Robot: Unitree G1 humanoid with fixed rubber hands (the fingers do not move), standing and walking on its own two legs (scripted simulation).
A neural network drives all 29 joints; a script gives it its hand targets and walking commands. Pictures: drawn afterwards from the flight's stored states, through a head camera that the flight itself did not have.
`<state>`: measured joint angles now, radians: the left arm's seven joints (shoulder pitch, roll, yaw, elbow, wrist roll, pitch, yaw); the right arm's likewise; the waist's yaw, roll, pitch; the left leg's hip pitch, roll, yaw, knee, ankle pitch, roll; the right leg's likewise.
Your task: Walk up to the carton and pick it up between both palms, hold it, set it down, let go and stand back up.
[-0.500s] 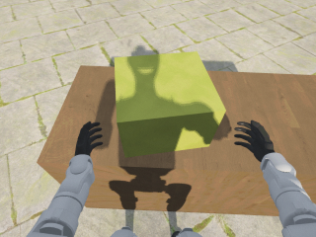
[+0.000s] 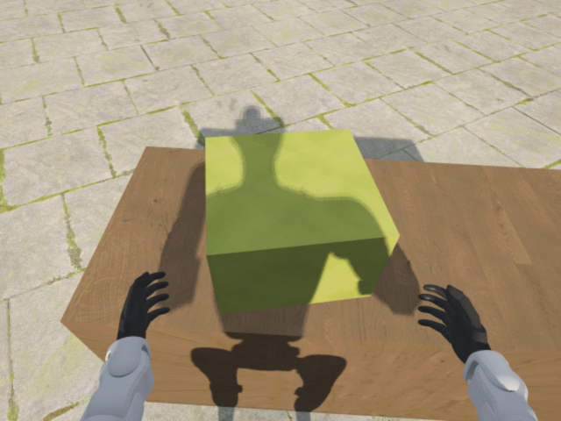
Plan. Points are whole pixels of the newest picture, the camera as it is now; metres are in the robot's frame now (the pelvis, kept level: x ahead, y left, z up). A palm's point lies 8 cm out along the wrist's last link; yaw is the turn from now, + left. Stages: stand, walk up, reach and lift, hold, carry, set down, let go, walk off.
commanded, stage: set down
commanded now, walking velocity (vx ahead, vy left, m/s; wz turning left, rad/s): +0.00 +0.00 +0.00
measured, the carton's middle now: (287, 217) +0.49 +0.02 -0.04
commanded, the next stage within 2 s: let go in 1.58 s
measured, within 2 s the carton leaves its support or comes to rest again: neither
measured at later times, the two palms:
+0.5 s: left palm (131, 353) +0.20 +0.22 -0.02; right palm (475, 371) +0.22 -0.27 -0.04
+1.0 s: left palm (120, 360) +0.19 +0.24 -0.04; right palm (458, 382) +0.21 -0.25 -0.05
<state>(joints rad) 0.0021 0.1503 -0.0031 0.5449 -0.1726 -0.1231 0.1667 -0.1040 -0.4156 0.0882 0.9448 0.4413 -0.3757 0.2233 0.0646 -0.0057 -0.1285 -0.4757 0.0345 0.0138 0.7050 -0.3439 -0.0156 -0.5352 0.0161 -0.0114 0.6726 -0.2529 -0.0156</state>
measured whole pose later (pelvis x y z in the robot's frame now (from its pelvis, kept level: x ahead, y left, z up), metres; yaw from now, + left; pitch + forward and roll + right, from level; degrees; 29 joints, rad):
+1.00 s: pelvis +0.05 +0.00 +0.02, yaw -1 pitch -2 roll +0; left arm 0.24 0.18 0.03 0.57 -0.12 -0.10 0.07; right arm 0.15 -0.31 0.09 0.95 0.25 -0.38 0.12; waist 0.06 -0.01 -0.08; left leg -0.13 0.03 0.04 0.49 -0.33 -0.02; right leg -0.22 0.02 0.01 0.53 -0.28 -0.02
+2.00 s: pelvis +0.04 +0.00 +0.02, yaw -1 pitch -5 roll +0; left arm 0.23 0.21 0.03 0.55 -0.08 0.16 -0.01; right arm 0.16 -0.16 0.03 0.94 0.00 -0.22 0.00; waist 0.06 -0.01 -0.01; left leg -0.07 0.03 0.03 0.49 -0.33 -0.02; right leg -0.16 0.02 0.00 0.51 -0.27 -0.02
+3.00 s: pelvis +0.05 +0.00 +0.02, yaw +0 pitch -4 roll +0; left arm 0.18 0.35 0.03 0.95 -0.02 0.02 0.01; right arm 0.16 -0.32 0.02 0.94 0.00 -0.01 0.00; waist 0.06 -0.01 0.03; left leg -0.08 0.03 0.03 0.47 -0.33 -0.02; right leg -0.17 0.02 0.00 0.50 -0.27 -0.02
